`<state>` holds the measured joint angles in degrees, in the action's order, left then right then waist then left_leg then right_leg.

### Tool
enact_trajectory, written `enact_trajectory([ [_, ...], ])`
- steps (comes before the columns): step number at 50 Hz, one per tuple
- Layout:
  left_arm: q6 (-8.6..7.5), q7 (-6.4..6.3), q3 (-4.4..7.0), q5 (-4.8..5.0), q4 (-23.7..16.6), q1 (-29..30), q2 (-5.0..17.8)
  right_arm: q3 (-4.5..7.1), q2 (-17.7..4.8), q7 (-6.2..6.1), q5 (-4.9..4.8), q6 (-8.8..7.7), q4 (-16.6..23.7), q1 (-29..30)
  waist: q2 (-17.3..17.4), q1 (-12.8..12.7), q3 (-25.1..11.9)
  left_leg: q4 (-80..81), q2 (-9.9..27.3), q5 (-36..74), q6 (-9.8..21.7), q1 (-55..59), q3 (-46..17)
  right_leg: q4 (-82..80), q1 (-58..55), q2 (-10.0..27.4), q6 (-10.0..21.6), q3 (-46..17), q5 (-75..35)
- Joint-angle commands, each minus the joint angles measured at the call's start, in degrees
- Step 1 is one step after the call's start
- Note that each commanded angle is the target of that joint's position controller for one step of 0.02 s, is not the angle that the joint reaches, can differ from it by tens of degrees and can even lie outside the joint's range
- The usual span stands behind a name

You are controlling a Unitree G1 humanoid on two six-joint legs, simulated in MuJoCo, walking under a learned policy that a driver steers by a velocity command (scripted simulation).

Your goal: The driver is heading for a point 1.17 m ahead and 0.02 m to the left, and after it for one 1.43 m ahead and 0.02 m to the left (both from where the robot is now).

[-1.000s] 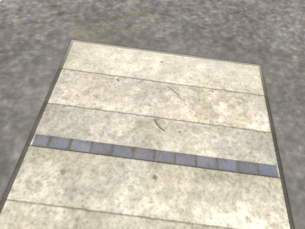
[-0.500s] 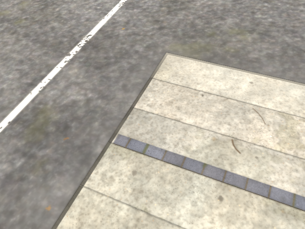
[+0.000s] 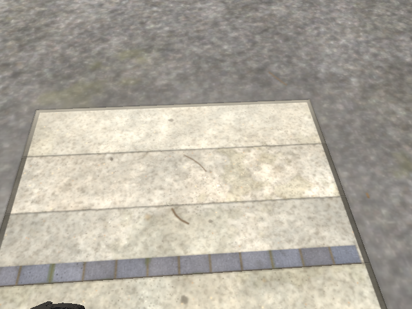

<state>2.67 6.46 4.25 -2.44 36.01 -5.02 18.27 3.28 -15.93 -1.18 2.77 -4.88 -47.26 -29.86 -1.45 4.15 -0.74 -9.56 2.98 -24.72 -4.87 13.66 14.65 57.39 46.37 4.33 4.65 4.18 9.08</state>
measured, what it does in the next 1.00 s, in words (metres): walks ahead: right foot, then left foot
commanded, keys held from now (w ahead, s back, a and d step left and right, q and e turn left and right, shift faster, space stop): w+e+shift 0.24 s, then w+shift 0.04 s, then w+q+shift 0.72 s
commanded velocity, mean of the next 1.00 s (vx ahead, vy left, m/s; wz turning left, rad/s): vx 0.97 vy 0.00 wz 0.05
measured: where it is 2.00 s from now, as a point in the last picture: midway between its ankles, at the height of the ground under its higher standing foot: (192, 67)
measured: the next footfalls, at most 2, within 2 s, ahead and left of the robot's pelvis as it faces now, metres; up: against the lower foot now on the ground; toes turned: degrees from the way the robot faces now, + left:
right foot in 0.08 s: +0.24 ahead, -0.10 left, +0.00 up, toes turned -11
left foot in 0.56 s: +0.72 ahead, -0.17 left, +0.00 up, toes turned -13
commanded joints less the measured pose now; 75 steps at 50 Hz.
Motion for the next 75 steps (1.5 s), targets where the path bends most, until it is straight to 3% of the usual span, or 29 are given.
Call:
enact_trajectory([
  [1,-1.26,-0.27,-1.45,0.47,-7.51,11.19,-0.03,1.33,-8.64,-0.66,-0.07,-0.32,1.16,1.28,7.95,-1.42,10.40,-1.26,12.65,52.85,8.22,-6.69,1.87,-9.77,-5.01,-3.90,5.35,7.95,6.24],
  [4,-2.39,-2.57,1.54,1.24,-1.54,-14.14,6.11,2.53,-14.57,-0.49,-0.72,1.40,1.63,3.53,10.87,-14.76,-5.93,-36.20,15.28,84.34,8.79,-13.81,1.26,-12.69,-38.52,-13.01,9.89,7.39,12.87],
  [5,-2.56,-3.69,3.67,0.86,2.08,-23.20,10.48,2.21,-12.91,-0.09,-0.31,0.96,2.69,4.33,6.59,-17.95,-11.18,-54.85,12.40,60.60,7.19,-28.81,0.07,-17.44,-56.83,-9.91,10.82,-3.25,17.45],
  [6,-1.73,-4.37,5.32,1.39,1.17,-16.95,17.63,0.34,-4.60,1.63,-1.28,-0.06,9.05,6.06,-13.80,-9.98,-12.54,-77.72,-2.03,0.42,3.27,-55.56,-3.64,-33.00,-69.18,6.26,17.10,-39.46,35.99],
  [7,-1.47,-4.47,5.39,1.56,-0.92,-19.24,17.31,0.51,-8.16,1.96,-0.75,-1.47,12.53,13.27,-3.33,-13.31,-17.61,-82.01,-2.41,3.46,4.11,-60.80,-17.74,-40.50,-69.74,9.59,17.72,-52.82,35.70],
  [9,-2.45,-5.88,4.22,0.99,3.13,-19.85,13.57,-0.46,-6.44,1.66,-1.12,-2.68,13.22,16.02,2.40,-8.84,-3.09,-75.56,2.44,8.49,5.18,-61.58,-18.27,-42.31,-54.68,7.69,14.84,-42.61,18.18],
  [12,-4.60,-6.51,2.06,1.70,1.98,-13.07,8.52,-1.23,-5.42,1.64,1.58,0.20,11.79,11.83,2.54,-1.98,2.11,-67.23,5.65,5.25,3.48,-52.62,-18.57,-43.67,-35.30,0.76,14.46,-30.49,8.98],
  [17,-7.86,-5.58,0.27,2.15,5.47,-17.93,5.20,-2.72,-2.97,2.94,0.53,1.79,14.74,24.45,1.30,-4.73,9.35,-45.04,5.64,19.79,3.38,-54.11,-11.64,-50.90,-29.52,-4.35,9.87,-18.07,-11.00],
  [22,-9.98,-5.84,-0.49,2.71,9.78,-23.19,6.36,-3.24,-2.23,4.06,-1.98,1.00,13.37,30.30,-0.02,-8.04,5.57,-25.63,-0.81,37.54,9.87,-45.12,-5.71,-53.95,-43.96,-2.34,1.22,-8.87,-44.60],
  [27,-7.64,-9.18,1.00,-1.83,9.44,-16.64,11.47,0.11,-10.74,2.88,-3.21,1.93,3.87,5.40,-5.55,6.56,-7.17,-25.67,-10.96,24.46,13.39,-23.80,-5.80,-23.32,-56.74,3.88,-3.36,-1.95,-84.06],
  [28,-6.72,-9.53,1.47,-1.85,8.11,-10.16,12.53,1.46,-12.49,2.20,-3.12,2.19,-0.38,-8.68,-2.91,15.17,-8.91,-20.33,-8.28,23.55,16.67,-12.51,-8.98,0.69,-48.91,1.16,-4.10,0.73,-78.39],
  [29,-7.70,-8.70,-0.43,-2.08,5.91,-5.37,5.54,2.04,-13.32,1.62,-2.81,2.90,-3.09,-14.35,7.60,14.74,-8.16,-27.94,-2.63,16.42,18.88,-0.02,-18.05,27.50,-27.58,-7.20,-3.34,-0.47,-19.58],
  [30,-8.84,-6.98,-2.20,1.60,2.35,-16.10,-0.74,2.39,-15.45,1.55,-0.82,3.02,-1.81,-4.17,25.87,0.31,-12.68,-17.00,11.19,6.52,32.53,12.85,-57.23,42.88,-0.53,-14.42,-6.83,-7.80,20.68],
  [31,-9.89,-7.02,-3.12,0.15,1.88,-12.70,2.90,2.24,-10.76,1.97,-1.48,3.03,1.80,2.63,9.72,2.10,-11.27,-6.23,12.55,-5.89,31.92,6.60,-65.34,38.58,1.97,-9.73,-4.23,-13.57,13.11],
  [33,-10.57,-6.16,-3.46,-0.95,0.97,-6.96,4.81,1.37,-6.55,1.98,-1.82,2.59,1.18,5.59,-5.22,-2.38,-0.10,-1.70,9.22,-6.08,26.78,-14.19,-55.07,26.57,-3.64,-4.16,-2.62,-12.58,7.05],
  [36,-7.12,-5.88,-5.01,-2.71,-1.63,-5.49,2.09,0.84,-7.57,1.69,-2.05,0.54,-0.14,6.13,-2.95,-7.48,7.44,0.66,2.07,2.29,24.72,-33.63,-43.45,15.21,-8.58,-0.31,-5.21,-10.17,10.16],
  [40,-7.17,-4.63,-6.53,-0.32,-7.08,7.46,0.55,2.11,-9.57,2.00,-2.97,-0.64,0.93,6.23,1.36,-3.62,9.86,4.80,-3.91,15.64,21.11,-44.59,-34.86,-12.12,-20.58,0.42,-7.53,-4.93,-8.47],
  [44,-7.45,-5.06,-6.03,0.76,-7.62,10.60,1.19,3.39,-11.70,2.36,-3.51,-0.28,0.14,1.75,4.04,1.14,5.04,-0.70,-2.50,33.78,17.28,-29.67,-35.64,-24.37,-25.08,-3.12,-6.39,-3.69,-16.39],
  [47,-8.43,-6.62,-3.57,0.71,-4.67,-0.31,6.06,4.21,-14.70,1.65,-2.60,0.10,0.17,2.12,4.54,-4.35,-4.60,-21.14,-2.44,53.14,13.58,-20.59,-35.35,-29.08,-38.30,-6.64,-4.94,-4.08,-4.44],
  [49,-8.94,-8.85,-0.17,-0.94,-0.22,-25.47,13.32,2.70,-8.73,1.74,-2.17,-1.03,3.12,7.34,-1.97,-15.87,-19.52,-54.13,-6.69,26.62,12.80,-35.73,-30.11,-26.43,-65.76,10.42,-2.26,-19.32,20.89],
  [50,-8.44,-8.50,0.86,-2.26,-0.23,-22.21,17.77,0.45,-1.50,1.68,-5.42,-1.00,7.34,1.36,-22.94,-9.02,-28.50,-71.05,-11.23,-4.21,10.78,-51.57,-23.42,-38.81,-75.96,26.54,4.10,-53.01,30.97],
  [53,-7.52,-7.73,-0.84,-1.17,1.00,-13.35,4.54,1.09,-7.55,2.16,-2.01,1.30,6.38,14.80,-1.83,-9.65,-5.85,-69.08,-0.96,8.56,11.26,-60.17,-19.16,-40.97,-54.76,16.95,2.59,-31.44,19.01],
  [57,-9.09,-6.81,-1.99,0.77,7.90,-18.67,-0.08,-0.35,-1.90,4.67,-0.83,4.31,10.67,20.06,-4.58,-5.65,0.62,-66.73,2.68,8.21,10.88,-61.63,-18.07,-42.77,-46.88,12.82,-0.74,-12.41,-6.35],
  [64,-10.70,-6.75,-1.38,0.99,10.86,-16.07,4.05,-2.39,-2.78,7.12,-0.72,4.80,17.24,32.62,-0.50,-2.39,9.54,-40.34,-0.42,25.38,13.09,-50.57,-6.40,-50.35,-38.50,6.94,-4.18,10.75,-32.67],
  [68,-8.82,-8.64,0.47,0.71,9.84,-18.16,12.12,-0.95,-6.74,6.23,-0.74,4.21,12.52,19.48,-4.82,5.43,-0.01,-35.54,-8.90,18.38,17.24,-29.88,-3.30,-24.83,-44.62,10.66,-5.68,11.08,-75.51],
  [70,-6.87,-7.84,0.79,0.05,8.07,-14.13,11.10,2.58,-12.25,3.53,-1.54,3.72,4.73,-0.39,0.47,12.22,-7.95,-28.47,-8.58,16.82,20.94,-2.86,-11.83,10.43,-29.81,5.88,-4.50,9.31,-37.56],
  [71,-7.03,-7.08,-1.04,-0.99,5.99,-13.35,3.33,4.15,-17.30,2.03,-3.06,4.59,5.05,4.08,14.97,5.99,-3.58,-29.32,-0.18,24.88,22.68,0.63,-26.65,35.19,-11.65,-4.61,-5.68,8.56,17.67],
  [72,-8.16,-7.05,-1.22,0.61,-1.16,-16.95,5.26,5.12,-22.39,1.99,-1.18,5.41,8.58,6.44,14.35,1.84,-17.32,-17.96,9.75,16.30,34.68,15.03,-53.78,43.85,2.98,-6.03,-6.80,-4.20,19.80],
  [75,-9.39,-7.19,-1.91,0.13,-0.19,-11.23,6.24,3.19,-12.83,0.60,-1.55,4.24,7.55,11.76,-4.66,-4.07,2.52,-4.83,8.67,18.70,27.82,-12.55,-49.95,26.09,0.03,1.27,-6.63,-7.71,11.96],
])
